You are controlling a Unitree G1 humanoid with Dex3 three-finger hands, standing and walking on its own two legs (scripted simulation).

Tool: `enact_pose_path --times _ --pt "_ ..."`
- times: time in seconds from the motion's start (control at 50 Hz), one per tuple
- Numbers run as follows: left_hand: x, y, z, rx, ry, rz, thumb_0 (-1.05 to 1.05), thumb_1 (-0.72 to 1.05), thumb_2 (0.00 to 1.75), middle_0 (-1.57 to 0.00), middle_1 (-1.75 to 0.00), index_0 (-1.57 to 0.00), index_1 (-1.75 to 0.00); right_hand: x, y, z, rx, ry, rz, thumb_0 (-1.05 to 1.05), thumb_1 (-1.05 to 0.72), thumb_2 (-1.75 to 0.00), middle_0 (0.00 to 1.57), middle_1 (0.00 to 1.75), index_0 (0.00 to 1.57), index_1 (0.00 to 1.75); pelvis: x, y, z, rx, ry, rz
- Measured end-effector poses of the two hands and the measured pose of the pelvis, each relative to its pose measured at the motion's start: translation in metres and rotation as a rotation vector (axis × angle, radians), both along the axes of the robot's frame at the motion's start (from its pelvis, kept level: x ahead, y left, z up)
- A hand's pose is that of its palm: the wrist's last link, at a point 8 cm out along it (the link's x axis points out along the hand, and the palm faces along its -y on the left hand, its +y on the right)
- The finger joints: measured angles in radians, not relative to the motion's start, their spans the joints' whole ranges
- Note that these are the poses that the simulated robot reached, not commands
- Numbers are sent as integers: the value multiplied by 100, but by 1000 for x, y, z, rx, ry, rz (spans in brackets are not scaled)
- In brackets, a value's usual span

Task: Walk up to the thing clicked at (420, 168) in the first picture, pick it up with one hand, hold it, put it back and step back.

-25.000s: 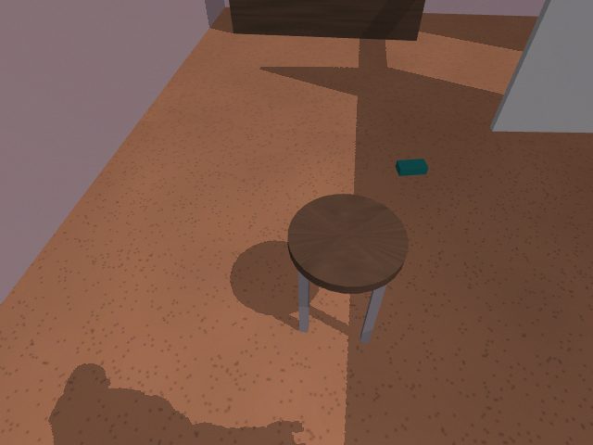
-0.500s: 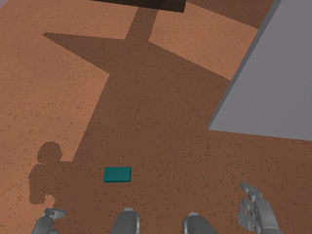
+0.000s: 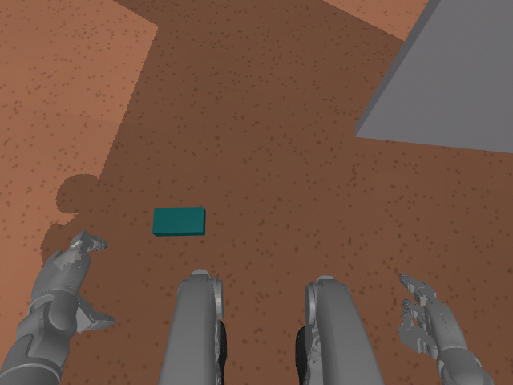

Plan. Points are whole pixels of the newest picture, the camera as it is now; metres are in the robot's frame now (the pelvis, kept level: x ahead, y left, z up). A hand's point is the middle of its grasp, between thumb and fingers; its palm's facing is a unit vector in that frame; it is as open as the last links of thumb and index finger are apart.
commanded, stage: rise first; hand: left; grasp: from above
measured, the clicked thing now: (179, 221) +0.47 +0.25 -0.50
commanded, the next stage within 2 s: none
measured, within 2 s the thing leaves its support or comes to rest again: neither
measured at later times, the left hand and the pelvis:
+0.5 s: hand (125, 248) +0.35 +0.31 -0.28, palm faces -0.48 -0.17 -0.86, open 14.2 cm; pelvis -0.05 +0.00 -0.14, yaw -4 degrees
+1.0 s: hand (135, 237) +0.39 +0.31 -0.34, palm faces -0.46 -0.03 -0.89, open 14.2 cm; pelvis -0.04 +0.00 -0.18, yaw -6 degrees
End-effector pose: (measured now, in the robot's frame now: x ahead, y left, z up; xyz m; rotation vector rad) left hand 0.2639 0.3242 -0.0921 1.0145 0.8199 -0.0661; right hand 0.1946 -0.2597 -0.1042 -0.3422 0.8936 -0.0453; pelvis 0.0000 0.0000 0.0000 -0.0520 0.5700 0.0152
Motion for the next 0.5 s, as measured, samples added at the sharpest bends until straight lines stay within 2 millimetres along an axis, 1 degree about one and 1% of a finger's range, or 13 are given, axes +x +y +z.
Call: enact_pose_path --times 0.06,0.14,0.18,0.24,0.3,0.38,0.44,0.5 --pt "16 1 -24 46 -14 -63 -1 -56 101 -9 -104 -8 -106 -18 -4 -34 0 57 -7 1 -90 -90 20 30 20 30 -10 -1 -26 -5 14 -7" --pt "35 0 -53 102 -31 -151 -1 -57 103 -9 -105 -8 -106 -49 -8 -73 0 139 -22 1 -90 -90 20 30 20 30 -22 -3 -57 -12 19 -16" --pt "43 -1 -65 125 -41 -190 -1 -57 103 -9 -105 -8 -106 -66 -9 -90 -1 181 -35 1 -90 -90 20 30 20 30 -28 -3 -71 -15 17 -20" --pt "55 -2 -81 157 -58 -240 -1 -57 104 -9 -104 -8 -106 -91 -10 -109 -5 241 -58 1 -90 -90 20 30 20 30 -35 -3 -90 -21 14 -25" --pt "66 -3 -95 185 -68 -286 -1 -56 105 -8 -104 -7 -106 -114 -12 -124 -13 296 -83 1 -89 -90 20 30 20 30 -40 -2 -104 -27 8 -29" --pt "79 -5 -111 211 -83 -339 -1 -56 105 -7 -104 -6 -105 -139 -14 -136 -28 358 -112 1 -88 -89 20 30 20 30 -44 -1 -120 -36 2 -34" --pt "88 -8 -121 230 -94 -375 -1 -55 105 -6 -103 -6 -105 -153 -16 -141 -43 396 -125 1 -88 -89 20 30 20 30 -45 0 -129 -43 -2 -37" --pt "96 -8 -132 249 -99 -403 -1 -55 105 -6 -102 -6 -103 -161 -18 -145 -58 425 -135 1 -88 -89 20 30 20 30 -45 1 -137 -50 -4 -40"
